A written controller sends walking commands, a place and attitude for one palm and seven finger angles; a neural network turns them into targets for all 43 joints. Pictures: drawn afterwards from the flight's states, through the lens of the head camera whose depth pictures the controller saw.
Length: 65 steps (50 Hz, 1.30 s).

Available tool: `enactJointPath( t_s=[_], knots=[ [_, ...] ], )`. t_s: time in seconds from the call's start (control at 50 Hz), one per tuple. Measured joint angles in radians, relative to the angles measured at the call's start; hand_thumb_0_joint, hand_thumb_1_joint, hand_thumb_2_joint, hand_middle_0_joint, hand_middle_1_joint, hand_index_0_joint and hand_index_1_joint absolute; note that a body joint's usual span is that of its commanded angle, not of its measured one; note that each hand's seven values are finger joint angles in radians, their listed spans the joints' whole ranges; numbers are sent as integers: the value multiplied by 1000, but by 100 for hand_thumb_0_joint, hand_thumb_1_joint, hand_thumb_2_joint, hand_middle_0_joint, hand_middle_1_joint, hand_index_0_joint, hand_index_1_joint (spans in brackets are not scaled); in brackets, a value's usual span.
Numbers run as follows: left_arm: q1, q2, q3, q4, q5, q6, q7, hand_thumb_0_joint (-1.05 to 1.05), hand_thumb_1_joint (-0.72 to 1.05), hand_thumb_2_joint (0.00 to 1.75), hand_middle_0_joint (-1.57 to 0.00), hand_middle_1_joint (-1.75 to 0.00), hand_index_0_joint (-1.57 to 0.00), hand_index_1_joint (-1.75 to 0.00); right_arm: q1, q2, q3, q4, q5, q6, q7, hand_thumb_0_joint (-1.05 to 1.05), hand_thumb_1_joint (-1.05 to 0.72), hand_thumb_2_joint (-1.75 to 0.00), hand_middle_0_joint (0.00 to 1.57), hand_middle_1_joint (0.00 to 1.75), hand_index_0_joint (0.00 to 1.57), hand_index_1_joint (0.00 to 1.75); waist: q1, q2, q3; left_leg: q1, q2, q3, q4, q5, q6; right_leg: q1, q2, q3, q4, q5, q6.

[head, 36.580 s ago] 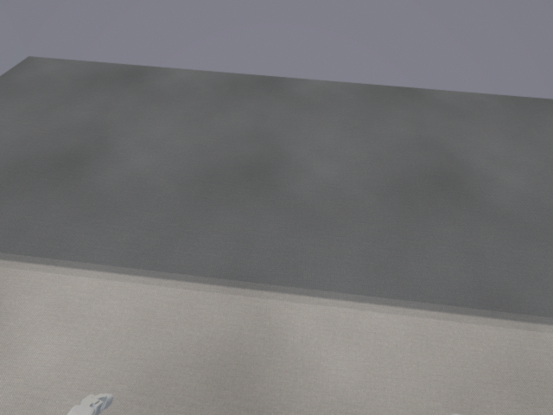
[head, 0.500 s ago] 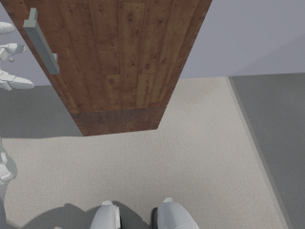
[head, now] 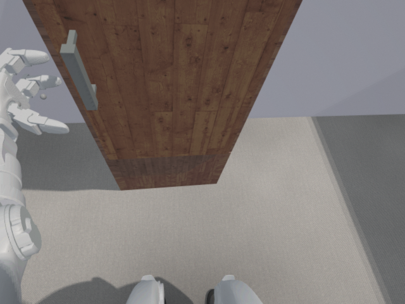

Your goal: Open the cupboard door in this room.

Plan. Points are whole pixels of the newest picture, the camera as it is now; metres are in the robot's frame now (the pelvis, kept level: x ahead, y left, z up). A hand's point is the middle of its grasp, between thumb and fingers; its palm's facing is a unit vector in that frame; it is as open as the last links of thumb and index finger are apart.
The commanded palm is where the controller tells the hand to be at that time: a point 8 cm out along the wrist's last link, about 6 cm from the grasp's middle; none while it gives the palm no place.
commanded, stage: move the hooked fingers beside the handle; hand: left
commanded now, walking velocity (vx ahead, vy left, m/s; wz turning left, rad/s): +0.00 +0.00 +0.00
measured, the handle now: (83, 73) +0.54 +0.22 +0.08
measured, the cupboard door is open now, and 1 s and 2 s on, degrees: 0 0 0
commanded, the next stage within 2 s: slide the fingers in behind the handle in 0.40 s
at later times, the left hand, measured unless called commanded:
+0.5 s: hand (44, 98) +0.47 +0.28 +0.08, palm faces +0.06 -1.00 +0.01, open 14.0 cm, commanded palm +0.46 +0.32 +0.08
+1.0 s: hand (68, 97) +0.48 +0.24 +0.07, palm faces +0.05 -1.00 -0.01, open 14.0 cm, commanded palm +0.46 +0.28 +0.08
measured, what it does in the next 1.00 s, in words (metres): stands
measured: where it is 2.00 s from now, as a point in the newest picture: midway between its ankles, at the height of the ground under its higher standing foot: outside the picture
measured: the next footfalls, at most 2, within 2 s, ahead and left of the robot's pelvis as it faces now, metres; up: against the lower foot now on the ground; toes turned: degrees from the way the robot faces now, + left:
none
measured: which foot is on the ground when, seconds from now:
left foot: down 0.00-1.00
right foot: down 0.00-1.00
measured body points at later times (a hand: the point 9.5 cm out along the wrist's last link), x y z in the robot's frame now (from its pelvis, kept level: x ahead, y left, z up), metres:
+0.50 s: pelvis -0.01 +0.00 -0.01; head +0.12 +0.03 +0.42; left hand +0.47 +0.33 +0.08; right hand -0.01 -0.28 -0.10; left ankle +0.00 +0.09 -0.68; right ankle +0.00 -0.14 -0.68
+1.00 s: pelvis -0.01 +0.00 +0.00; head +0.11 +0.03 +0.43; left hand +0.47 +0.29 +0.08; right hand +0.02 -0.27 -0.10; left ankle +0.00 +0.09 -0.68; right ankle +0.00 -0.14 -0.68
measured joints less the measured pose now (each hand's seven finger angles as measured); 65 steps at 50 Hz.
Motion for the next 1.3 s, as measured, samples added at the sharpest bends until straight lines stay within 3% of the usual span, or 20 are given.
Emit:
enactJointPath(
  t_s=[0.08, 0.16, 0.24, 0.4, 0.54, 0.62, 0.74, 0.9, 1.02, 1.14, 1.3],
  knots=[
    [-19, 23, 10, 58, 29, 23, 14, -1, -50, 30, -30, -120, -30, -120, -14, -5, 9, -21, 2, -5, -6, 1, -90, -90, 20, 30, 20, 30, -16, -5, 7, -10, -1, 1, 7, 2, 1, -13, -2, 1, 13, -1, -1],
    [-11, 32, 34, 22, 47, -12, 37, -1, -50, 30, -30, -120, -30, -120, -14, -6, 5, -29, -5, -16, -7, 0, -90, -90, 20, 30, 20, 30, -20, -9, 18, -33, 2, 0, 22, 3, -2, -38, 1, 1, 29, -1, -4],
    [-24, 41, 52, 5, 26, -47, 23, -1, -50, 30, -30, -120, -30, -120, -9, -5, 5, -5, -4, -16, -5, 0, -90, -90, 20, 30, 20, 30, -19, -12, 17, -40, 7, -3, 31, 0, -5, -43, 6, -1, 35, -2, -6],
    [-38, 71, -1, 64, 24, 31, -16, -1, -50, 30, -30, -120, -29, -120, 23, -13, 9, -5, 3, -4, -13, 1, -90, -90, 20, 30, 20, 30, -23, 4, 14, -36, 4, -6, 19, 8, -3, -36, 3, -4, 22, 5, -5],
    [-32, 54, 57, 38, 25, -27, 14, -1, -50, 30, -30, -120, -30, -120, 23, -7, 9, 2, -3, -16, -8, 1, -90, -90, 20, 30, 20, 30, -31, -7, 16, -52, 8, 0, 33, 4, -3, -57, 7, 3, 38, 3, -5],
    [-35, 57, 33, 26, 31, -19, 17, -1, -50, 30, -30, -120, -29, -120, 24, -6, 6, 3, -2, -13, -6, 1, -90, -90, 20, 30, 20, 30, -32, -4, 15, -53, 9, -4, 34, 3, -3, -54, 8, 0, 35, 4, -5],
    [-23, 23, 3, 16, 14, 9, 17, -1, -50, 30, -30, -120, -29, -120, 27, -5, 5, 1, 0, -8, -5, 1, -90, -90, 20, 30, 20, 30, -22, 2, 9, -36, 4, -1, 19, 6, 0, -37, 5, 3, 19, 8, -2],
    [-12, -52, -29, -16, 16, -13, 79, -1, -50, 30, -30, -120, -30, -120, 17, 4, 1, 3, -5, -12, 8, 1, -90, -90, 20, 30, 20, 30, -13, 4, 1, -17, -1, 2, 11, 4, 0, -22, 0, 5, 19, 2, -1],
    [-9, -72, -36, -19, 40, -11, 120, -1, -50, 30, -30, -120, -30, -120, 6, 10, -1, -7, -7, -14, 11, 1, -90, -90, 20, 30, 20, 30, -17, 6, 5, -14, -1, 4, 10, 4, -3, -23, -1, 8, 24, -2, -3],
    [10, -106, -41, -51, 27, -39, 139, -1, -50, 30, -30, -120, -30, -120, 8, 14, -6, 5, -7, -13, 19, 1, -90, -90, 20, 30, 20, 30, -7, 9, -2, 0, 2, 8, 4, 2, -8, -14, 2, 12, 24, -6, -7],
    [0, -115, -60, -15, 39, -16, 161, -1, -50, 30, -30, -120, -30, -120, 8, 11, -6, 3, -3, -10, 16, 1, -90, -90, 20, 30, 20, 30, -10, 11, 3, 11, 0, 2, -4, 8, -15, -6, 2, 7, 27, -9, -15]
  ],
)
